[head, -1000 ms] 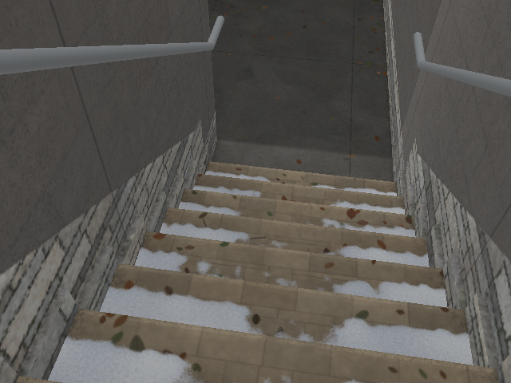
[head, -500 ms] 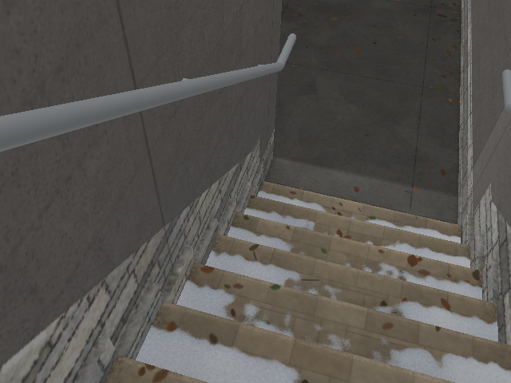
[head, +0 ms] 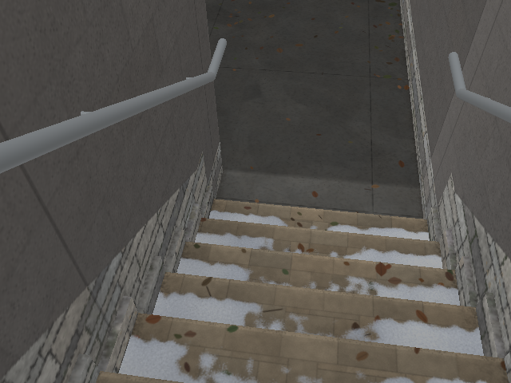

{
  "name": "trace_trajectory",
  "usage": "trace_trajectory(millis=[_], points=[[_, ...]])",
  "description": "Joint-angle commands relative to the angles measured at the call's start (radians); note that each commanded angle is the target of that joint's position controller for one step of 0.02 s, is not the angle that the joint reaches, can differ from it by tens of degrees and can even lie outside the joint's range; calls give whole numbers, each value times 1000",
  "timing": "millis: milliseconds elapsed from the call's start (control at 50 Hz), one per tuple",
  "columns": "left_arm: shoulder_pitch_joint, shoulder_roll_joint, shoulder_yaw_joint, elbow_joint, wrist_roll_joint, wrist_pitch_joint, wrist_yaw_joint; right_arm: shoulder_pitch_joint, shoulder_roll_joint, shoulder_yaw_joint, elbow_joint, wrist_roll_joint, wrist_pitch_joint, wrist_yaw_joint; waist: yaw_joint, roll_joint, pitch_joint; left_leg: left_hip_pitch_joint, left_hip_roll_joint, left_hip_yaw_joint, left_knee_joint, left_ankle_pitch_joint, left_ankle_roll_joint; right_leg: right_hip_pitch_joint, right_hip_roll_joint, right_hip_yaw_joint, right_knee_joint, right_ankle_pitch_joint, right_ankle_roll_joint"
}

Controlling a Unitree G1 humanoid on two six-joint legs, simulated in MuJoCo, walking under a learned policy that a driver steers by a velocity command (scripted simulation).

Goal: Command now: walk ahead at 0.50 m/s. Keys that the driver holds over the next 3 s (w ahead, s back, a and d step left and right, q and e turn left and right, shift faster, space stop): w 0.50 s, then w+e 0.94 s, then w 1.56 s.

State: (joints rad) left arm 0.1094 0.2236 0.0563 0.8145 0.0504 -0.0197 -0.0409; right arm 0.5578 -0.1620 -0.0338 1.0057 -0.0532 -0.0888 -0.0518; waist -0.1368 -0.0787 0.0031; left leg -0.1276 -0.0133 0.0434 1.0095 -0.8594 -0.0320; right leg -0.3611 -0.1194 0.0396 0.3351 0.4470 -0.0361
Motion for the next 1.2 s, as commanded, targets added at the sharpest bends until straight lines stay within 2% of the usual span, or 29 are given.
trace_trajectory(millis=[20, 40, 60, 100, 120, 160, 180, 200, 240, 300, 380, 400, 420, 440, 460, 520, 540, 560, 620, 660, 680, 700, 740, 800, 880, 1000, 1100, 1160, 1200], points=[[435, 155, 51, 150, -18, -7, 16, 4, -194, -48, -39, 51, 30, -21, 200, -53, -36, -255, 37, -57, 462, 651, 173, 491, 64, -145, -15, 58, 16], [519, 202, 49, 165, -23, -12, 4, 146, -138, -59, -10, 77, 26, -18, 146, -310, -231, -621, -78, -16, 954, -136, 104, 890, -102, 4, 402, 432, -57], [553, 228, 56, 122, -68, -2, -11, 135, -156, -47, -20, 101, 12, -24, 207, -283, -369, -823, -32, -106, 1189, -127, 115, 985, -215, 150, 501, 405, -131], [526, 257, 67, 125, -52, 16, 7, -107, -106, -26, -121, 64, 15, -30, 236, -174, -266, -1059, -13, -46, 1205, 168, 99, 714, -392, 429, 104, -417, -284], [448, 144, 35, 113, -44, 14, 34, -220, -119, -26, -132, 34, 39, -16, 211, -32, -97, -1041, 37, -53, 1065, 267, 88, 494, -351, 407, 15, -562, -279], [395, 121, 13, 126, 2, -25, 24, -211, -102, -29, -111, 17, 94, 8, 128, 30, 84, -856, 95, -127, 802, 367, 99, 102, -313, 379, 20, -638, -286], [314, -17, -47, 129, 124, -75, -27, -123, 48, 56, -168, -30, 35, 76, 61, 93, 275, -974, 161, -313, 787, 789, 158, -184, -294, 373, -10, -636, -274], [321, 111, 4, 138, -16, -77, -2, -190, -103, -34, -96, 9, 78, 46, 61, 42, 79, -806, 105, -145, 525, 687, 110, -23, -214, 294, 12, -692, -220], [253, 103, -18, 102, -65, -89, 25, -315, -96, -22, -158, -8, 94, 59, 59, 23, 94, -512, 92, -60, 2, 974, 56, -216, -70, 116, -45, -630, -175], [316, 141, -5, 112, -50, -69, 28, -233, -86, -21, -79, 17, 129, 73, 49, -48, 19, -341, 78, -27, 61, 1007, 65, -158, -86, 84, 1, -536, -191], [539, 89, -5, 149, -17, -64, 52, -623, -131, -42, -186, 4, 75, 84, 240, 54, 133, -869, 114, -174, -225, 1156, 74, 336, -127, 275, 175, -881, -238], [657, -70, -67, 250, 102, -111, 60, -526, 6, 49, -197, -133, 33, 140, 259, 66, 224, -1239, 163, -278, -251, 1226, 101, 478, -223, 378, 286, -758, -300], [816, -115, -77, 326, 90, -115, 69, -524, 16, 44, -194, -134, 23, 145, 298, 69, 183, -1355, 182, -269, -302, 1173, 93, 620, -240, 417, 288, -700, -313], [615, 84, -21, 198, -18, -83, 84, -739, -124, -27, -247, 22, 8, 104, 293, 108, 91, -909, 150, -179, -369, 1235, 64, 352, -158, 311, 282, -814, -243], [455, 129, -21, 137, -41, -81, 76, -715, -111, -17, -240, 50, 1, 108, 249, 154, 85, -525, 99, -73, -452, 1394, 61, -10, -72, 177, 253, -956, -192], [439, 155, -2, 142, -3, -85, 56, -662, -112, -34, -196, 82, 47, 110, 272, 55, 189, -322, 90, -44, -510, 1353, 34, -87, -48, 168, 291, -958, -161], [502, 72, -45, 185, 53, -86, 24, -645, -24, 59, -242, -129, 58, 144, 285, -19, 228, -379, 169, -113, -583, 1275, 61, -53, -63, 142, 425, -1069, -138], [540, 79, -32, 181, 24, -83, 17, -653, -72, 34, -243, -138, 63, 156, 315, 30, 199, -404, 149, -82, -659, 1171, 76, 96, -51, 188, 464, -1058, -155], [512, 181, -8, 219, 56, -66, -17, -357, -175, -1, -169, -41, 20, 141, 165, 121, 35, 157, 92, 28, -614, 1265, 75, -92, 29, 134, 837, -930, -99], [813, -4, -37, 318, 16, -73, -88, 46, -327, -43, -88, -79, 31, 168, 107, 368, -421, 843, 325, -127, -181, 1707, 335, -414, 168, 30, 1620, -1235, 25], [633, 49, -33, 233, -23, -93, -105, 179, -316, -35, -69, -120, 31, 179, 9, 347, -380, 807, 426, -306, -258, 1731, 414, -645, 165, 11, 1844, -1251, 46], [386, 65, -39, 124, -25, -108, -93, 121, -294, -32, -71, -90, 19, 160, -5, 265, -227, 620, 472, -377, -416, 1301, 392, -858, 101, -15, 1801, -1128, 31], [310, 19, -59, 103, -26, -113, -21, -12, -193, -5, -92, -73, 2, 152, 104, 140, -32, 117, 517, -386, -571, 923, 348, -788, 0, 68, 1634, -741, -4], [322, 11, -55, 115, 53, -67, 0, -223, 24, 65, -141, -39, -42, 119, 262, 118, 79, -358, 412, -221, -652, 874, 282, -560, -59, 79, 1183, -497, -48], [307, 21, -34, 141, 53, -75, -37, -183, -81, 50, -122, -57, -53, 75, 250, 179, -25, -380, 321, -25, -589, 1014, 306, -368, 0, 10, 914, -376, -26], [35, -4, -49, 56, 7, -50, -41, 149, -19, 72, 27, -72, -29, 44, 72, 126, 48, -189, 313, 33, -404, 613, 216, -342, -10, -36, 314, 121, -10], [-200, 36, -41, -25, 52, -17, -35, 186, -89, 34, 84, -16, -7, 38, -2, 111, 193, -30, 389, -53, -312, 564, 191, -345, 11, -107, 83, -237, -26], [-40, 45, -29, 60, 8, -41, -21, 116, -155, 8, 101, -60, 18, 43, 87, 78, 83, -13, 327, 23, -56, 813, 171, -4, 55, -176, 3, -203, -34], [545, 254, 59, 244, 3, -57, -27, 151, -118, 22, 135, -103, 15, 142, 317, -96, -171, -472, 149, 143, 611, 657, 55, 829, 53, -177, 174, 223, -191]])
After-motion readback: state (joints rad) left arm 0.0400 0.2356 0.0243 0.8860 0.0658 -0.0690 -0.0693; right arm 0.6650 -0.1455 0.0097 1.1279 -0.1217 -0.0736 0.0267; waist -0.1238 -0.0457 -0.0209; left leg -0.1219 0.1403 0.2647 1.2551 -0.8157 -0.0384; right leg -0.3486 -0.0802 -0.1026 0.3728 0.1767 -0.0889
